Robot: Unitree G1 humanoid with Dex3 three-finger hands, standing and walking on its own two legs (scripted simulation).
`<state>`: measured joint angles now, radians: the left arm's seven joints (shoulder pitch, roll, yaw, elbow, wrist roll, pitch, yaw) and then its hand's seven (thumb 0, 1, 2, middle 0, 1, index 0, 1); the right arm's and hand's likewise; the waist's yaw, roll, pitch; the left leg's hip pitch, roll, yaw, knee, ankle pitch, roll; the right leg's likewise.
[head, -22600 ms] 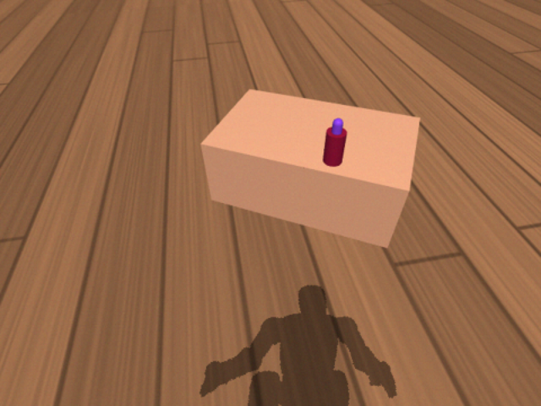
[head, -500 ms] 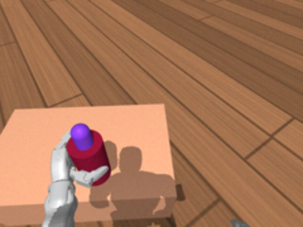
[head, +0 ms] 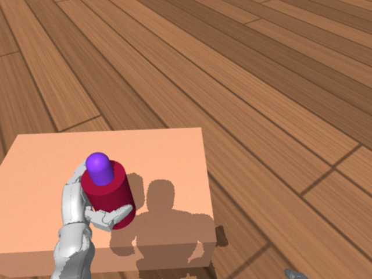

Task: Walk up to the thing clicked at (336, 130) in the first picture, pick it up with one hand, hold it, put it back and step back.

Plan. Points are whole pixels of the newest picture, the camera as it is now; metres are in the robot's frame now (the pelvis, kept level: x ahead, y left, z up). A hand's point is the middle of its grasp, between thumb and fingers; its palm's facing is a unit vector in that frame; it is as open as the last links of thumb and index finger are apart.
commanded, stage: hold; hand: left
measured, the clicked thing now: (108, 188) +0.32 +0.16 +0.06
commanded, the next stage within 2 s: crouch in 0.56 s
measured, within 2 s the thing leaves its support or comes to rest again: neither
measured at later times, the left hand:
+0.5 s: hand (105, 193) +0.32 +0.17 +0.04, palm faces +0.18 -0.98 -0.03, open 11.3 cm
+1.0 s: hand (107, 196) +0.34 +0.18 +0.01, palm faces +0.17 -0.98 -0.01, open 11.2 cm
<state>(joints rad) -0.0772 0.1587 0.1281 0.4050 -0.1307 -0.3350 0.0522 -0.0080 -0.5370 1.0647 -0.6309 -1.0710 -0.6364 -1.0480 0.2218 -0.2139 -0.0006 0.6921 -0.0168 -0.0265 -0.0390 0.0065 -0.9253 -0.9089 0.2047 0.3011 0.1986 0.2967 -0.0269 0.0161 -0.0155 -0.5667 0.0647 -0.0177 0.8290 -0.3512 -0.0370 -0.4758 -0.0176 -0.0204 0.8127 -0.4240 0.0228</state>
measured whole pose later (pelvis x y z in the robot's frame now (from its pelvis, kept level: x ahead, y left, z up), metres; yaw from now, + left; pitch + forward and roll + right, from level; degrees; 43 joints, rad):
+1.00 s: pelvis -0.01 +0.00 -0.01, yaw +0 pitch +8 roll -1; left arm -0.20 0.18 0.19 0.60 -0.15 -0.45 -0.01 -0.01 -0.55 1.06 -0.67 -1.02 -0.68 -0.99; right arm 0.20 -0.21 -0.01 0.71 -0.02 -0.05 -0.02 0.01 -0.91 -0.91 0.21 0.30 0.20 0.30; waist -0.04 0.00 -0.02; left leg -0.69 0.06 -0.02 0.91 -0.37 -0.03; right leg -0.60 -0.02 -0.02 0.89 -0.45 0.02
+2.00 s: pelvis -0.04 +0.00 -0.18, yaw -4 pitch +31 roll -5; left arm -0.55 0.34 0.40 0.89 -0.11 -0.57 -0.05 -0.01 -0.54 1.04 -0.68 -0.99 -0.69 -0.97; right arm 0.14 -0.23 0.00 0.74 -0.07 0.00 0.03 0.00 -0.96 -0.92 0.21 0.30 0.20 0.30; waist -0.09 0.02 -0.17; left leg -1.62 0.08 -0.10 1.65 -0.57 -0.04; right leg -1.50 0.02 -0.04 1.63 -0.66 0.02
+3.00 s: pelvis -0.06 +0.00 -0.27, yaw -6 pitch +34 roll -5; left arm -0.62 0.39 0.45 0.89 -0.09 -0.55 -0.08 -0.01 -0.55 1.06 -0.68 -1.01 -0.68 -0.99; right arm 0.12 -0.25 0.02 0.73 -0.08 0.02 0.03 0.00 -0.96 -0.92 0.21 0.30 0.20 0.30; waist -0.10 0.01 -0.16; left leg -1.93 0.08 -0.12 1.95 -0.62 -0.05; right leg -1.82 0.03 -0.03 1.94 -0.72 0.03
